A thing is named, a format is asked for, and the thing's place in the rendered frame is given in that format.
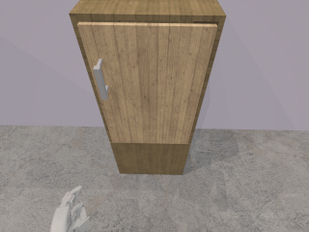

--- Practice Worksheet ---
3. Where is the left robot hand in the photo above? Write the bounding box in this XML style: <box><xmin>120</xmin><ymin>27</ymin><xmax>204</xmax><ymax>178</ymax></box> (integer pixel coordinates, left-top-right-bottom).
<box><xmin>49</xmin><ymin>186</ymin><xmax>90</xmax><ymax>232</ymax></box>

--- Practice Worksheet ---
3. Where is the handle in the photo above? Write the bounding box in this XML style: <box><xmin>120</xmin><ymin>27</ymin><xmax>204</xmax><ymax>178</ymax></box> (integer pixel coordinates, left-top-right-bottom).
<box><xmin>93</xmin><ymin>58</ymin><xmax>109</xmax><ymax>101</ymax></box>

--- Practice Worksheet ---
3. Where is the cupboard door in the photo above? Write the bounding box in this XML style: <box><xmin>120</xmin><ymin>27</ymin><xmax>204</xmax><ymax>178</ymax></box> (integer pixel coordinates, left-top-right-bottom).
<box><xmin>77</xmin><ymin>21</ymin><xmax>218</xmax><ymax>144</ymax></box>

